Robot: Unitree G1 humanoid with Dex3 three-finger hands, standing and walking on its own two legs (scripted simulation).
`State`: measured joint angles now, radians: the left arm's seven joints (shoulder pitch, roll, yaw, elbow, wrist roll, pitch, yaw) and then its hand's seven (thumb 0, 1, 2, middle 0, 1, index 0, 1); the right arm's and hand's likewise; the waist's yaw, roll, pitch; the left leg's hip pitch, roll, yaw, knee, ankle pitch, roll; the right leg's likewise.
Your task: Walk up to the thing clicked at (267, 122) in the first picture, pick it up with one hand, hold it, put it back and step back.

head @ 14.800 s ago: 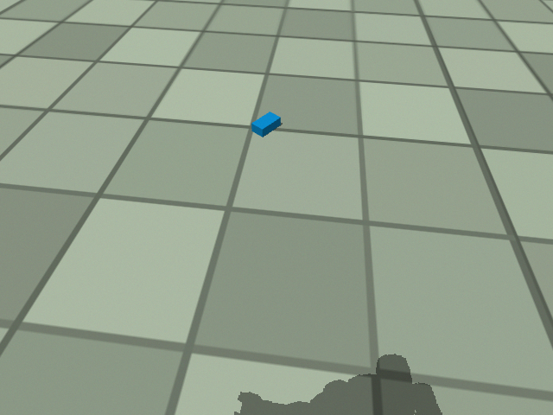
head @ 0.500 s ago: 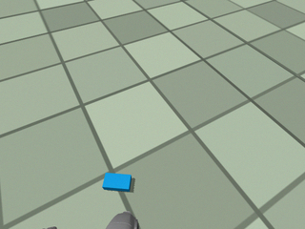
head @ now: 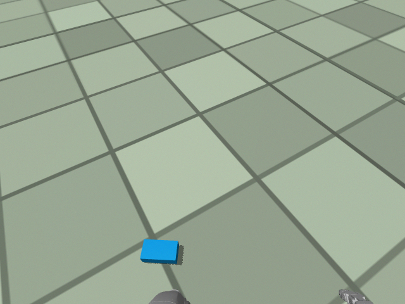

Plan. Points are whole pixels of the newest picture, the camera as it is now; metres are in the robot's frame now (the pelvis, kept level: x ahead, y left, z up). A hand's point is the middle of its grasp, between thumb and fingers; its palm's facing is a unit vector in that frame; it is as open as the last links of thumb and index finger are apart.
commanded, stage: walk up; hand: left
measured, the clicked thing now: (160, 251) +0.43 +0.26 -0.73
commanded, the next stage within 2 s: none
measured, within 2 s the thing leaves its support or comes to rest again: neither
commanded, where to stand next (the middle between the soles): +0.06 +0.02 m, yaw +0 degrees
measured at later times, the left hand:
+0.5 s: hand out of the picture +0.10 +0.25 -0.14, palm faces -0.01 -0.94 -0.35, open 7.4 cm
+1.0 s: hand out of the picture +0.10 +0.27 -0.14, palm faces +0.02 -0.93 -0.36, open 7.4 cm
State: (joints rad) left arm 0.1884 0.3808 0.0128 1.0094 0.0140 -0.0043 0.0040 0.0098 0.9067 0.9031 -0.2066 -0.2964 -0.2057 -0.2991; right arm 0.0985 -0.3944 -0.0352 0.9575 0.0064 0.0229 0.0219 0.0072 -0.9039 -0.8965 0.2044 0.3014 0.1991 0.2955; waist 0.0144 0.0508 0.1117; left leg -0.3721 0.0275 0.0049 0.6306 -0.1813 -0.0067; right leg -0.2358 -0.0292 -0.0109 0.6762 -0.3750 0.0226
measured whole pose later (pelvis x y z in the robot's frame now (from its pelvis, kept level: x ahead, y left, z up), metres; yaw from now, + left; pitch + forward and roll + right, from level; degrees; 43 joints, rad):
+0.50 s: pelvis +0.01 -0.01 +0.02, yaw +1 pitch -2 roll -1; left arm 0.08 0.36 0.01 1.08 0.01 -0.01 0.00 0.01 0.91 0.90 -0.21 -0.30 -0.21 -0.30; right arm 0.09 -0.37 -0.02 1.09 0.00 0.02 0.03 0.01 -0.90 -0.90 0.20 0.30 0.20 0.30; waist -0.01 0.02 0.08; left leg -0.30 0.04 -0.02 0.46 -0.12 -0.02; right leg -0.15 -0.01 -0.04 0.47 -0.29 0.01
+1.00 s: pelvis +0.02 +0.00 +0.02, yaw +2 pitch -1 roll -1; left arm 0.08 0.38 0.02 1.09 0.00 0.01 0.00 0.01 0.91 0.90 -0.21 -0.30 -0.20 -0.30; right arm 0.05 -0.35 -0.02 1.09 0.00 0.03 0.03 0.01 -0.90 -0.90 0.20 0.30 0.20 0.30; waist 0.00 0.00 0.10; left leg -0.29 0.01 -0.03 0.43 -0.11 -0.01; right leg -0.13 -0.04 -0.05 0.44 -0.28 0.03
